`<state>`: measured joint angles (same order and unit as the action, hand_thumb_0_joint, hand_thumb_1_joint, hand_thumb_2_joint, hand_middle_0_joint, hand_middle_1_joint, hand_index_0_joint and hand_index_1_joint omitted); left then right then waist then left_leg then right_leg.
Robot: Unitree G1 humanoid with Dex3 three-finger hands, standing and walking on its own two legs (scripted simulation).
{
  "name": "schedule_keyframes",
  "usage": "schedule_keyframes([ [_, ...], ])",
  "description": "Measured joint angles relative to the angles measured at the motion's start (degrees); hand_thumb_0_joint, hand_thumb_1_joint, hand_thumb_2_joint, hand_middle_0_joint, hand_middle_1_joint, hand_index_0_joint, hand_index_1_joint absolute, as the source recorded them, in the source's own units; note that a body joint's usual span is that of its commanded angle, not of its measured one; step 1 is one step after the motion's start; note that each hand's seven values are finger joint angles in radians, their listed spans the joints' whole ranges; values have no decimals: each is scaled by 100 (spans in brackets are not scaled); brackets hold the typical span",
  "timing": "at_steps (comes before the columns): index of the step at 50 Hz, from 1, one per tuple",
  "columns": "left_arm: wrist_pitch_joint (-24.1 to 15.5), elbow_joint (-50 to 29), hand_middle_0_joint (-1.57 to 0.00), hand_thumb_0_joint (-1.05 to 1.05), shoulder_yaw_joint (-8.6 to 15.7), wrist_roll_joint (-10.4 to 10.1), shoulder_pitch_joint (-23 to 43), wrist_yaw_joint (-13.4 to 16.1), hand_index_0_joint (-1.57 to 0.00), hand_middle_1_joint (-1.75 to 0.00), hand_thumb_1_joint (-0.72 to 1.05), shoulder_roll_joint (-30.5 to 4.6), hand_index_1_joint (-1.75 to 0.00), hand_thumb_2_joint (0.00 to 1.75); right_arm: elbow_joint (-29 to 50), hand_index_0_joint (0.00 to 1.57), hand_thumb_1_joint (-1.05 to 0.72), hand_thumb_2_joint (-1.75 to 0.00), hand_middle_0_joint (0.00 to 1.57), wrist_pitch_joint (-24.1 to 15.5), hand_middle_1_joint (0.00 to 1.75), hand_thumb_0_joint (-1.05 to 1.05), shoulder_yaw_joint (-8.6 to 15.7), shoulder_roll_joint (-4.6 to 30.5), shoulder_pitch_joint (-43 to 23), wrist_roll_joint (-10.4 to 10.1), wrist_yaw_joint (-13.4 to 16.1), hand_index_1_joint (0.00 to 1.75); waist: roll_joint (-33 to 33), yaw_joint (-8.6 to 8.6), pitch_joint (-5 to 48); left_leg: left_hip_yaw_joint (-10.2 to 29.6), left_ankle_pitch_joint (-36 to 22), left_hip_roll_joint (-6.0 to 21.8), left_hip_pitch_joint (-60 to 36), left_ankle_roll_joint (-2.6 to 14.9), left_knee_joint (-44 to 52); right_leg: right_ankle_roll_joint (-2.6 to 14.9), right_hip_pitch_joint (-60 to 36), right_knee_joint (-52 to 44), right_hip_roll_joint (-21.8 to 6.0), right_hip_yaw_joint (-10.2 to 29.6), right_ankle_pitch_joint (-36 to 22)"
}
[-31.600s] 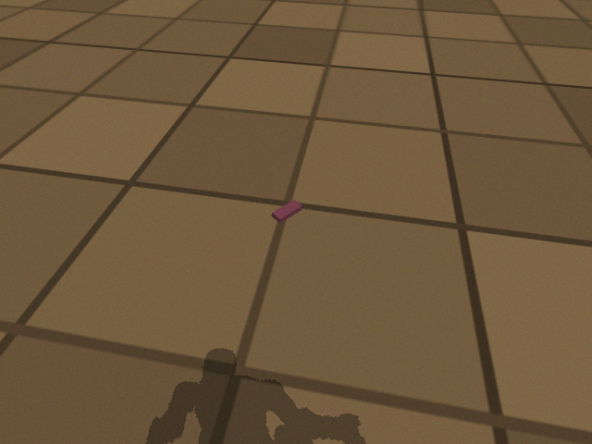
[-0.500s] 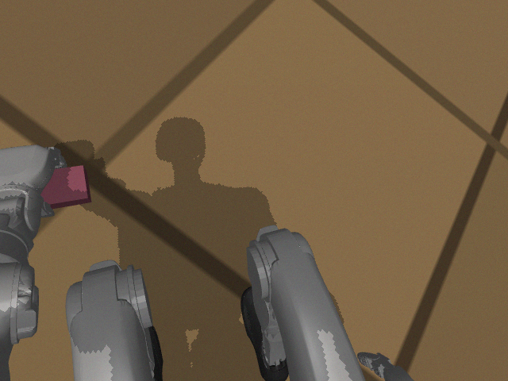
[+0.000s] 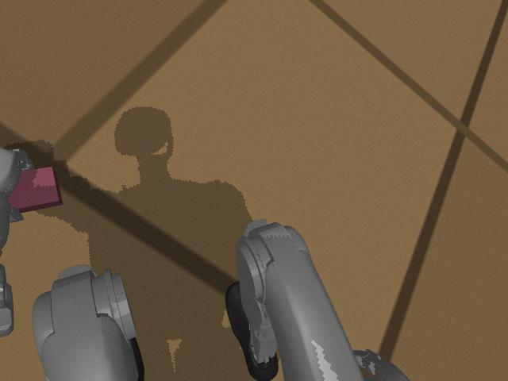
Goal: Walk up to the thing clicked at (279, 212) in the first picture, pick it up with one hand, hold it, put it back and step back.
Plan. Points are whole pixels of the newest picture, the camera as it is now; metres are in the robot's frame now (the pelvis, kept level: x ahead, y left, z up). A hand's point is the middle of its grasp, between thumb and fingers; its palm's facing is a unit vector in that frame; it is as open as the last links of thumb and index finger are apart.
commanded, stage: rest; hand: left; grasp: from above
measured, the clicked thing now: (6, 195) +0.46 +0.28 -0.23
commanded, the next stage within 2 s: open in 1.38 s
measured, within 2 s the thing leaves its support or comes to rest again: rests again in 0.90 s
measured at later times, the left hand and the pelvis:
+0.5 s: hand (15, 199) +0.45 +0.27 -0.24, palm faces -0.45 -0.11 -0.89, open 8.8 cm; pelvis +0.00 +0.00 -0.01, yaw -3 degrees
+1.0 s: hand (19, 201) +0.45 +0.27 -0.26, palm faces -0.45 -0.12 -0.89, open 8.8 cm; pelvis +0.00 +0.01 -0.01, yaw -5 degrees
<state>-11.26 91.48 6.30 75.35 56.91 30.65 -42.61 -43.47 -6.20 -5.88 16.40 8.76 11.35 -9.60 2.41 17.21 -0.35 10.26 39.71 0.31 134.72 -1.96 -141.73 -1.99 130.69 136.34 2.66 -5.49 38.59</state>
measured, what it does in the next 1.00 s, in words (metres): stands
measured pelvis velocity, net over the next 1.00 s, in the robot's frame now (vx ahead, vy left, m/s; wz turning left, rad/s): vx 0.00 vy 0.01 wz -0.08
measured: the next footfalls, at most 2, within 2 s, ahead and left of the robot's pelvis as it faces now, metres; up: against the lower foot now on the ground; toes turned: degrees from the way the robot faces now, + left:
none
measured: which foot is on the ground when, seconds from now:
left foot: down 0.00-1.00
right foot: down 0.00-1.00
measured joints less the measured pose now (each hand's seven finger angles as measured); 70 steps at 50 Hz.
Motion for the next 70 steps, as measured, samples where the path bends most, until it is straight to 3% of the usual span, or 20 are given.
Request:
schedule_keyframes([
  [8,3,385,-85,0,197,-14,92,128,-87,-31,18,-265,-30,28,47,20,-90,-89,21,-135,30,0,-137,60,-18,147,-118,30,19,146,-180,96,17,7,73,2,-170,-18,55,96,38,-73,-31],
  [13,-71,460,-85,0,174,-36,90,185,-87,-31,19,-383,-29,27,39,20,-90,-89,21,-211,30,0,-239,94,-10,206,-182,30,78,190,-307,155,49,17,74,-4,-252,-35,53,135,64,-116,-35],
  [20,-172,605,-86,0,309,66,69,407,-87,-29,19,-577,-27,27,29,20,-90,-89,21,-320,30,0,-390,130,-49,318,-271,30,195,270,-436,263,113,27,28,-28,-358,-35,-2,169,96,-200,-26],
  [31,-137,875,-87,1,288,74,139,666,-89,-27,20,-798,-25,23,69,20,-90,-90,20,-547,30,0,-548,218,-164,442,-444,30,290,372,-583,373,162,33,13,-5,-471,-79,-66,179,133,-285,-23],
  [70,-95,1213,-88,0,33,-118,274,938,-90,-28,18,-1184,-27,23,217,20,-91,-90,20,-990,30,0,-1036,365,-393,510,-766,30,540,535,-923,558,195,57,-123,45,-549,-158,-294,67,202,-433,-73],
])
